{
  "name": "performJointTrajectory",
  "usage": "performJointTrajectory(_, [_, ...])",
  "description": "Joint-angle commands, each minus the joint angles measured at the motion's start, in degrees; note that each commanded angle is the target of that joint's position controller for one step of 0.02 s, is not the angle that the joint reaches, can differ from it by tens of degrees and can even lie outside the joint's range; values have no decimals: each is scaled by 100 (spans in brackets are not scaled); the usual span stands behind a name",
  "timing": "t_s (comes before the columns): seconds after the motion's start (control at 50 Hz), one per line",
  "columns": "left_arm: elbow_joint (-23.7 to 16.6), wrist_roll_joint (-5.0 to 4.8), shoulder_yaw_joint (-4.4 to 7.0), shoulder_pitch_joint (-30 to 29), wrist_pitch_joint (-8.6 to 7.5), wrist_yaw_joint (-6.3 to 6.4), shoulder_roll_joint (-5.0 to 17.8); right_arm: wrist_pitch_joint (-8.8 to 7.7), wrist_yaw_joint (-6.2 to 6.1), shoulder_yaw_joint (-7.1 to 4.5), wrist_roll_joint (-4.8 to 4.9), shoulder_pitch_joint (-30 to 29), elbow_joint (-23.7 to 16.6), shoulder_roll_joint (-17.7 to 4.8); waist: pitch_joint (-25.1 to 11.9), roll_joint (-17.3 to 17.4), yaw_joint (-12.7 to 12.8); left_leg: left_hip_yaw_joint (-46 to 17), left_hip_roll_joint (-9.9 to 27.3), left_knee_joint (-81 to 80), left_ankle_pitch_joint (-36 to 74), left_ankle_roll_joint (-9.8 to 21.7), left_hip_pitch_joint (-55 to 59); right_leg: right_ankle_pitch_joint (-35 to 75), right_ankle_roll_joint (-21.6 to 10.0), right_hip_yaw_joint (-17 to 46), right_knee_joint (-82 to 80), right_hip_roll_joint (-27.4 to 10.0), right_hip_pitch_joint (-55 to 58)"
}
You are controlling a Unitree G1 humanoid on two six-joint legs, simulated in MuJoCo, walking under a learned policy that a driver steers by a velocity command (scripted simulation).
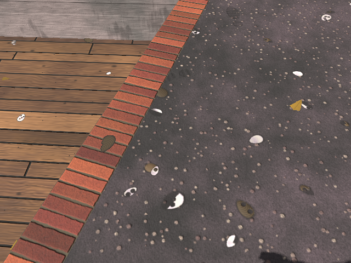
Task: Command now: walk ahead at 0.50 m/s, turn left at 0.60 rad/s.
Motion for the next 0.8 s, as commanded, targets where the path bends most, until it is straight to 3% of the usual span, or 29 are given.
performJointTrajectory(0.02, [-221,-20,200,-122,-116,29,796,-37,20,-61,-19,-172,-548,-232,2,-768,-24,-241,407,-382,442,-78,-947,844,-1007,1236,-1348,-1685,612])
performJointTrajectory(0.1, [-20,-48,205,82,-71,13,924,-133,104,46,-58,-662,-629,-18,29,-586,144,-85,312,-1740,1476,-42,-673,1440,-949,523,-1409,-1503,702])
performJointTrajectory(0.14, [114,-138,194,258,-13,-6,1009,-214,177,109,-73,-1108,-734,75,180,-566,249,217,203,-2489,1746,10,-410,1447,-932,391,-1425,-1430,700])
performJointTrajectory(0.2, [294,-249,216,597,92,-29,1206,-309,269,107,-50,-1609,-894,-7,344,-624,341,394,91,-3181,1571,79,-260,1685,-927,613,-1288,-1632,1074])
performJointTrajectory(0.24, [381,-271,239,662,166,-13,1329,-352,294,35,-43,-1547,-910,-200,249,-765,167,397,-46,-3549,1218,190,91,2201,-824,738,-955,-1763,1373])
performJointTrajectory(0.26, [399,-277,245,611,196,-6,1387,-368,292,-38,-67,-1208,-824,-329,10,-804,-96,471,-191,-3741,1232,288,696,2944,-742,688,-532,-1720,1386])
performJointTrajectory(0.28, [412,-285,212,548,215,4,1337,-371,258,-169,-102,-459,-589,-546,-470,-750,-545,602,-348,-4000,1489,442,1863,3546,-589,472,332,-1484,1153])
performJointTrajectory(0.3, [353,-208,110,547,184,13,1085,-345,183,-308,-170,411,-376,-865,-1152,-675,-947,233,82,-3734,1763,645,3468,2833,-354,305,1545,-1205,264])
performJointTrajectory(0.32, [121,-79,-109,951,107,-17,388,-301,91,-417,-332,1032,-325,-1445,-2147,608,-879,-2072,1768,-3759,1365,1369,5681,-63,83,83,3800,-411,-1912])
performJointTrajectory(0.34, [219,-184,-95,1051,32,-20,542,-298,98,-336,-309,1106,-339,-1179,-2764,948,-912,-3551,2269,-4490,975,1716,5637,-2280,121,981,4872,-138,-2505])
performJointTrajectory(0.36, [122,-342,64,676,32,-30,997,-311,124,-214,-249,788,-293,-824,-1809,594,-871,-2723,2031,-4623,751,1484,4963,-2015,91,1134,5241,-425,-3007])
performJointTrajectory(0.38, [34,-344,65,377,45,-24,951,-335,138,-146,-181,467,-242,-613,-1113,501,-705,-1915,1768,-4783,865,1314,4210,-1572,73,964,5100,-661,-3104])
performJointTrajectory(0.4, [34,-266,77,255,85,3,880,-368,163,-91,-169,122,-192,-408,-709,325,-504,-1402,1523,-5032,965,1200,3522,-1153,96,916,4829,-828,-2942])
performJointTrajectory(0.42, [81,-225,113,340,169,25,831,-431,181,-55,-181,-134,-174,-243,-466,438,-300,-962,1338,-5294,1174,1114,2974,-819,125,957,4614,-970,-2606])
performJointTrajectory(0.48, [130,-234,85,495,377,33,497,-588,159,-100,-243,-421,-20,-206,-183,281,-21,-215,1276,-5815,1708,1150,2314,-301,244,973,4452,-1008,-2250])
performJointTrajectory(0.56, [-88,-183,69,-61,413,-4,395,-610,44,-175,-278,-305,216,-349,108,69,-84,600,1197,-5959,2070,1065,2491,696,292,1037,3372,-982,-2640])
performJointTrajectory(0.64, [-370,-143,-19,-818,383,-167,282,-536,-52,-269,-195,-82,392,-643,340,-92,-345,1093,1301,-6019,2005,961,2755,1275,176,649,2166,-900,-2551])
performJointTrajectory(0.72, [-664,-145,-2,-1289,401,-275,399,-399,-60,-350,-59,136,587,-801,471,-89,-453,1350,1484,-5671,2318,809,3489,743,-100,371,1615,-804,-2681])
performJointTrajectory(0.76, [-751,-143,65,-1186,420,-302,522,-318,-69,-392,-13,89,614,-955,259,40,-296,1516,1485,-5056,3861,688,3717,196,-313,48,1520,-514,-2233])
performJointTrajectory(0.78, [-714,-152,145,-842,438,-293,650,-270,-78,-410,16,33,603,-1039,-29,128,-74,1611,1429,-4427,4887,607,3741,-71,-443,-160,1526,-262,-1682])
performJointTrajectory(0.8, [-537,-180,292,-69,448,-264,870,-217,-80,-395,55,-78,582,-1039,-445,62,393,1795,1235,-3333,5422,449,3500,67,-628,-321,1230,57,-625])
Velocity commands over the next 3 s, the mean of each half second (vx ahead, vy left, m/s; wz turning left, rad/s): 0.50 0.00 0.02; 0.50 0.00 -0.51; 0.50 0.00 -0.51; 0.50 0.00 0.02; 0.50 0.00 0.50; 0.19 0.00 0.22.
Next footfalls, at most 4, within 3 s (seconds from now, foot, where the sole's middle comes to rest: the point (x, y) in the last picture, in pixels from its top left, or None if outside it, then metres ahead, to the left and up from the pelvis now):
0.30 left None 0.32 0.17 -0.78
0.82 right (223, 240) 0.57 -0.12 -0.78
1.30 left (199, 167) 0.90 -0.04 -0.78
1.80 right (279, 157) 0.96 -0.40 -0.78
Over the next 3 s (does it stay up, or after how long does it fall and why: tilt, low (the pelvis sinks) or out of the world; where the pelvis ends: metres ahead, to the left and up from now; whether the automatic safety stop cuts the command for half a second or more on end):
stays up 1.41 -0.46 -0.01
